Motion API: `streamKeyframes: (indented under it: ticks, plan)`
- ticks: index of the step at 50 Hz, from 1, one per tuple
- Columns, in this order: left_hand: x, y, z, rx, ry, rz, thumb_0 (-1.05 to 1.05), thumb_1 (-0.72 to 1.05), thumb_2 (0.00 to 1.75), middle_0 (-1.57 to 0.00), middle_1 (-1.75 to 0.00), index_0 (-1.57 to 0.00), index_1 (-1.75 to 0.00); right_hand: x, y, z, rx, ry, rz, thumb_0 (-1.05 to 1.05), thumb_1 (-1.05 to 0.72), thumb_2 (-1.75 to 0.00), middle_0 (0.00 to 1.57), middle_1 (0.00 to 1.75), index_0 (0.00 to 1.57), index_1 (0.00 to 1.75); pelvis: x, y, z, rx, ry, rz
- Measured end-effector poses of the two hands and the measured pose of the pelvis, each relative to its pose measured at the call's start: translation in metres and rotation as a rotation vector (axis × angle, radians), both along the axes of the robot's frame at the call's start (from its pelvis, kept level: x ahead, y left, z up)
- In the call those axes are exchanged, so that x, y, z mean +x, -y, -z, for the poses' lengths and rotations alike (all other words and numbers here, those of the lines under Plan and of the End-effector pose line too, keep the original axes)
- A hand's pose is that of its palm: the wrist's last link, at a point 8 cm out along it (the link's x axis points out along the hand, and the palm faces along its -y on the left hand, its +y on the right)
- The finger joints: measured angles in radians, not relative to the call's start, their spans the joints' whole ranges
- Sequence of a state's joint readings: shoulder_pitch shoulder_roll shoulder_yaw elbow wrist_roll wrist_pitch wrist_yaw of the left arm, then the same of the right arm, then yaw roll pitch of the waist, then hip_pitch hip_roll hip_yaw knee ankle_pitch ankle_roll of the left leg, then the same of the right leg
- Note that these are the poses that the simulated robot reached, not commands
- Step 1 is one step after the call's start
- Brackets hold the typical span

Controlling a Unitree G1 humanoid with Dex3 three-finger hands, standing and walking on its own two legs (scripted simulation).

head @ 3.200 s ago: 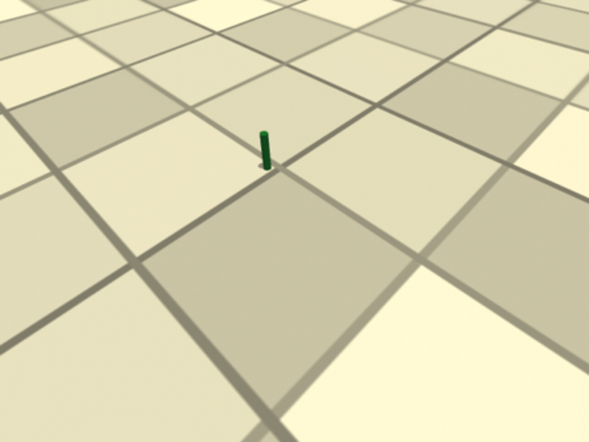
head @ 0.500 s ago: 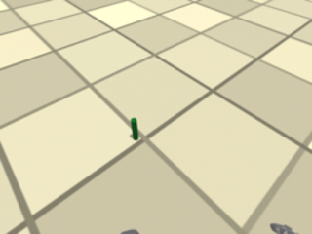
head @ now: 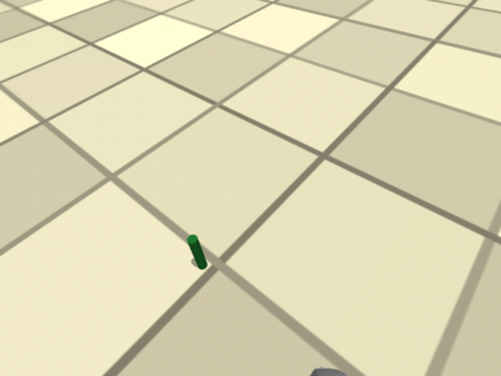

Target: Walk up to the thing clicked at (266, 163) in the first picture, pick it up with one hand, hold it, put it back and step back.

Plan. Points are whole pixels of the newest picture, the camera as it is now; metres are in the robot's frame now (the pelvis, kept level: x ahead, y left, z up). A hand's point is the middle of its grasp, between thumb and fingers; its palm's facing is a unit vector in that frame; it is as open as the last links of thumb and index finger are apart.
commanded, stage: walk up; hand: left
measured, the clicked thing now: (197, 253) +0.70 +0.25 -0.64
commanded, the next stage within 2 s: none
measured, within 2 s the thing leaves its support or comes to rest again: neither
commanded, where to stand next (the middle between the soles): +0.36 +0.04 m, yaw +0 degrees
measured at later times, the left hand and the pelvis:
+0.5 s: hand (87, 359) +0.21 +0.33 -0.15, palm faces -0.07 -0.94 -0.35, open 7.4 cm; pelvis +0.16 +0.05 +0.01, yaw +0 degrees
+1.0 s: hand (116, 276) +0.37 +0.31 -0.13, palm faces -0.04 -0.92 -0.39, open 7.3 cm; pelvis +0.28 +0.04 +0.00, yaw +0 degrees
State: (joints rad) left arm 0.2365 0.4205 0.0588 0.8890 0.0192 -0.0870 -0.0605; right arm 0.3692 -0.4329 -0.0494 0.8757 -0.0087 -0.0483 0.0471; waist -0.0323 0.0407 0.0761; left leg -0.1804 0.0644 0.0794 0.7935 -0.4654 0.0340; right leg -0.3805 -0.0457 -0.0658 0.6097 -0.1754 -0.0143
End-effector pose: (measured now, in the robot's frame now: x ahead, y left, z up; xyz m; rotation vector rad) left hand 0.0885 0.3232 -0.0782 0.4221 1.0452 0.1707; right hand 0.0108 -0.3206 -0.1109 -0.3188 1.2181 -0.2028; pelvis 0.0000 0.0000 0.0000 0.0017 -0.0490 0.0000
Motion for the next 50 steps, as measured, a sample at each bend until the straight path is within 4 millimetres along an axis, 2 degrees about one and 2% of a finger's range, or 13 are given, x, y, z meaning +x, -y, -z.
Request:
streamKeyframes:
  ticks: [3,8,13,17,19,22,28,34,37,40,46,50]
  plan:
    - [0.019,0.009,-0.007,-0.012,0.037,-0.015,0.0,0.91,0.9,-0.21,-0.3,-0.2,-0.3,0.031,-0.002,0.002,0.014,-0.004,-0.022,0.01,-0.9,-0.89,0.21,0.29,0.2,0.3,0.018,0.001,-0.005,0.003,0.006,-0.002]
    - [0.032,0.009,-0.012,-0.024,0.018,-0.028,0.0,0.91,0.9,-0.21,-0.3,-0.21,-0.3,0.088,-0.011,-0.008,0.029,0.05,-0.064,0.01,-0.91,-0.89,0.21,0.29,0.2,0.3,0.047,-0.004,-0.013,-0.006,0.003,-0.007]
    - [0.042,-0.011,-0.001,-0.041,-0.021,-0.056,0.0,0.9,0.9,-0.21,-0.3,-0.21,-0.3,0.136,-0.023,-0.021,0.007,0.073,-0.099,0.01,-0.91,-0.89,0.21,0.29,0.2,0.3,0.079,-0.018,-0.012,-0.019,-0.002,-0.016]
    - [0.057,-0.038,0.021,-0.051,-0.064,-0.076,0.0,0.9,0.9,-0.21,-0.3,-0.21,-0.3,0.168,-0.033,-0.025,-0.05,0.106,-0.104,0.01,-0.9,-0.89,0.21,0.29,0.2,0.3,0.112,-0.038,0.0,-0.019,-0.002,-0.018]
    - [0.068,-0.048,0.032,-0.05,-0.098,-0.084,0.0,0.91,0.9,-0.21,-0.3,-0.21,-0.3,0.178,-0.038,-0.027,-0.074,0.127,-0.087,0.01,-0.9,-0.89,0.21,0.29,0.2,0.3,0.125,-0.047,0.004,-0.006,-0.001,-0.009]
    - [0.092,-0.053,0.034,-0.054,-0.131,-0.067,0.01,0.91,0.9,-0.21,-0.3,-0.2,-0.3,0.182,-0.045,-0.035,-0.083,0.126,-0.05,0.01,-0.9,-0.89,0.21,0.29,0.2,0.3,0.142,-0.051,-0.001,-0.006,0.003,0.0]
    - [0.144,-0.05,0.024,-0.078,-0.123,-0.027,0.01,0.91,0.9,-0.21,-0.3,-0.2,-0.3,0.185,-0.051,-0.043,-0.079,0.057,-0.019,0.01,-0.9,-0.89,0.21,0.3,0.21,0.3,0.176,-0.054,-0.013,0.003,0.006,0.012]
    - [0.2,-0.037,0.012,-0.062,-0.102,0.003,0.0,0.91,0.9,-0.21,-0.3,-0.2,-0.3,0.202,-0.041,-0.029,-0.048,-0.001,0.008,0.01,-0.9,-0.89,0.21,0.3,0.21,0.3,0.214,-0.046,-0.013,0.007,0.0,0.014]
    - [0.229,-0.03,0.011,-0.026,-0.059,0.005,0.0,0.91,0.9,-0.21,-0.3,-0.2,-0.3,0.221,-0.032,-0.012,-0.031,-0.018,0.012,0.01,-0.9,-0.89,0.21,0.3,0.21,0.3,0.235,-0.034,-0.003,0.011,-0.002,0.012]
    - [0.249,-0.021,0.01,-0.012,-0.015,-0.009,0.0,0.91,0.9,-0.21,-0.3,-0.2,-0.3,0.247,-0.03,0.001,-0.019,-0.026,0.003,0.01,-0.9,-0.89,0.21,0.3,0.2,0.3,0.248,-0.027,0.002,-0.001,0.007,0.007]
    - [0.266,-0.017,0.004,-0.02,-0.017,-0.017,0.0,0.91,0.9,-0.21,-0.3,-0.21,-0.3,0.303,-0.039,0.0,-0.002,0.021,-0.041,0.01,-0.91,-0.89,0.21,0.29,0.2,0.3,0.268,-0.032,-0.005,0.002,-0.002,0.003]
    - [0.273,-0.029,0.017,-0.027,-0.04,-0.039,0.0,0.9,0.9,-0.21,-0.3,-0.21,-0.3,0.327,-0.046,-0.001,-0.026,0.035,-0.054,0.01,-0.9,-0.89,0.21,0.29,0.2,0.3,0.281,-0.042,0.001,-0.004,-0.006,0.001]
